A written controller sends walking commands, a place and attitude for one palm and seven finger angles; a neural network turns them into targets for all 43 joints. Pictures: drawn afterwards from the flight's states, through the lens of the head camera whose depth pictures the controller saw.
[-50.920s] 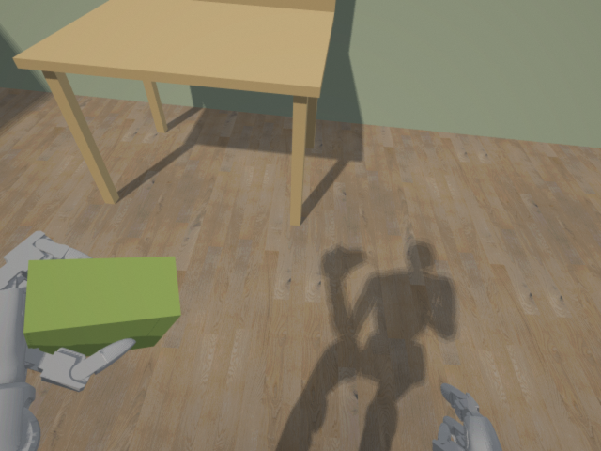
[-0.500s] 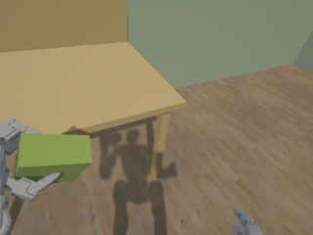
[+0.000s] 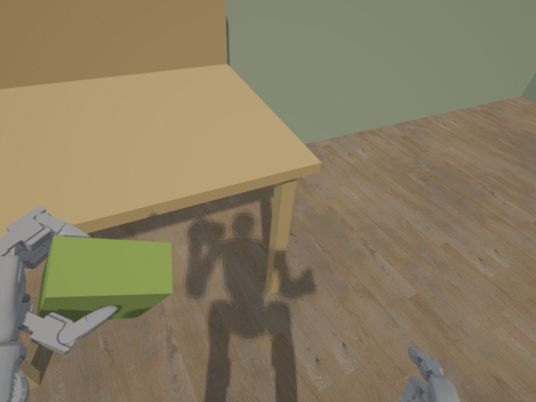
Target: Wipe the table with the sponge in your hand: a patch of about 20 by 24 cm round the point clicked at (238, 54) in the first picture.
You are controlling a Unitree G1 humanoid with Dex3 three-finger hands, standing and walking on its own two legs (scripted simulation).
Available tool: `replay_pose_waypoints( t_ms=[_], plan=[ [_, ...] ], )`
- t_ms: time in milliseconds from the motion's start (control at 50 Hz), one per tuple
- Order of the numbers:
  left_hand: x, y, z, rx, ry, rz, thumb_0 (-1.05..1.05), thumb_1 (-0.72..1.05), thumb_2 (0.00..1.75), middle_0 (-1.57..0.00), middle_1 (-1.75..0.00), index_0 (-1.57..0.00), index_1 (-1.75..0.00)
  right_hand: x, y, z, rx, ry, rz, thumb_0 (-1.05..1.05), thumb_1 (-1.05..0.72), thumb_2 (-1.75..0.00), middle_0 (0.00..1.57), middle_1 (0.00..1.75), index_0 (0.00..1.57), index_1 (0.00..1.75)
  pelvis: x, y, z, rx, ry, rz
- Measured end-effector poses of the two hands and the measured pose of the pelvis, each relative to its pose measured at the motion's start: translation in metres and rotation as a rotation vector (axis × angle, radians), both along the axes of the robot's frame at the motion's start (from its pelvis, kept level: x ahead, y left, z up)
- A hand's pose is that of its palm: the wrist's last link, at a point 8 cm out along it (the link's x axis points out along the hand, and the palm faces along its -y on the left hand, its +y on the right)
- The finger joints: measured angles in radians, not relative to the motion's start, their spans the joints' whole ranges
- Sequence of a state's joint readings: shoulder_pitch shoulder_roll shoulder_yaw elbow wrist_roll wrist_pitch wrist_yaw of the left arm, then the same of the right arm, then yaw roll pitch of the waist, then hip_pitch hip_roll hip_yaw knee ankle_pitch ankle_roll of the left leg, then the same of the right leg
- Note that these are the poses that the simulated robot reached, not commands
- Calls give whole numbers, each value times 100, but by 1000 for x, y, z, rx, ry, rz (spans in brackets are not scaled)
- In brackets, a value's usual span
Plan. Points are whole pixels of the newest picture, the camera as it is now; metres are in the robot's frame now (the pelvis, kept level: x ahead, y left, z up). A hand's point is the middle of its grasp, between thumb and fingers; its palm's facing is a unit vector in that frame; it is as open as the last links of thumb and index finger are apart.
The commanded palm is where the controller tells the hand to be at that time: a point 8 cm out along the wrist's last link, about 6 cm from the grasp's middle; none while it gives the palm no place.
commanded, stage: stand and wait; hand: left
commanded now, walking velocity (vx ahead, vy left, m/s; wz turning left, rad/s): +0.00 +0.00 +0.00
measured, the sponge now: (120, 283) +0.23 +0.20 +0.13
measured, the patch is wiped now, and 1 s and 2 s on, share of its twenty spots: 1.00 1.00 1.00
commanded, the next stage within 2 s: none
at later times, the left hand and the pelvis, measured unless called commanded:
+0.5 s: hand (41, 264) +0.22 +0.27 +0.17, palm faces +0.48 -0.80 -0.35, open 10.2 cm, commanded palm +0.17 +0.30 +0.19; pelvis +0.02 +0.01 +0.01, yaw +3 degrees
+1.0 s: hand (38, 268) +0.22 +0.28 +0.16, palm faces +0.44 -0.83 -0.33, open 10.2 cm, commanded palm +0.17 +0.31 +0.19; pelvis +0.02 +0.03 +0.01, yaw +2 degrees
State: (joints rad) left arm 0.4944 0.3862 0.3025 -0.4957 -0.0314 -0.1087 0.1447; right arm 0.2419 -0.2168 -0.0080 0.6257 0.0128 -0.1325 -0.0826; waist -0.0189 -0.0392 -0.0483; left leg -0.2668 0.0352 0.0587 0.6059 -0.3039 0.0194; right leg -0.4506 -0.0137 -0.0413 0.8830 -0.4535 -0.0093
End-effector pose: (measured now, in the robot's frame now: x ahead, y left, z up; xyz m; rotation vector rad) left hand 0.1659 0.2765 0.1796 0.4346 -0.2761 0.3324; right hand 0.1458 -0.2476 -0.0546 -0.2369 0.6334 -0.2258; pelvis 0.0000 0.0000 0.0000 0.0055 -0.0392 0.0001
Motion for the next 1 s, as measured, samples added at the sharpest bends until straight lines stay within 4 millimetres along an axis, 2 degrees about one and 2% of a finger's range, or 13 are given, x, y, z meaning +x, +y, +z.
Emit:
replay_pose_waypoints(
  t_ms=[60,100,160,200,300,460,660,760,860,1000],
  plan=[
    [2,5,10,17,-8,43,0,-55,108,-71,-136,-75,-132,4,7,-1,41,-17,24,1,-90,-90,20,30,20,30,4,-3,4,-7,-2,18],
    [1,7,10,40,-16,67,0,-55,108,-71,-136,-75,-132,9,11,-9,59,-14,52,1,-90,-90,20,30,20,30,6,-6,-2,-1,-2,26],
    [-1,7,-2,0,8,76,0,-55,108,-71,-136,-75,-133,12,14,-22,66,46,79,1,-90,-90,20,30,20,30,3,-4,-5,-31,-11,42],
    [-3,7,-9,-41,32,72,0,-55,108,-71,-136,-75,-133,12,17,-23,65,88,85,1,-90,-90,20,30,20,30,4,-1,-2,-34,-11,48],
    [-8,12,-13,-50,39,55,0,-55,108,-71,-136,-75,-133,14,27,-15,26,97,85,1,-90,-90,20,30,20,30,7,7,0,-21,-12,43],
    [4,29,5,-2,16,138,0,-55,108,-71,-136,-75,-133,38,44,-10,64,73,123,1,-90,-90,20,30,20,30,20,9,8,-22,13,58],
    [22,23,-11,-74,77,73,0,-55,108,-71,-136,-75,-133,62,43,9,40,21,107,1,-90,-90,20,30,20,30,27,16,12,-28,17,41],
    [21,30,-7,-52,72,72,0,-55,108,-71,-136,-75,-133,62,41,15,16,21,97,1,-90,-90,20,30,20,30,27,19,13,-29,19,39],
    [16,38,-1,-40,48,97,0,-55,108,-71,-136,-75,-133,58,43,13,12,39,97,1,-90,-90,20,30,20,30,25,22,14,-29,20,39],
    [12,40,-7,-67,62,110,0,-55,108,-71,-136,-75,-133,48,52,5,31,63,99,1,-90,-90,20,30,20,30,22,26,14,-30,17,39]
  ],
)
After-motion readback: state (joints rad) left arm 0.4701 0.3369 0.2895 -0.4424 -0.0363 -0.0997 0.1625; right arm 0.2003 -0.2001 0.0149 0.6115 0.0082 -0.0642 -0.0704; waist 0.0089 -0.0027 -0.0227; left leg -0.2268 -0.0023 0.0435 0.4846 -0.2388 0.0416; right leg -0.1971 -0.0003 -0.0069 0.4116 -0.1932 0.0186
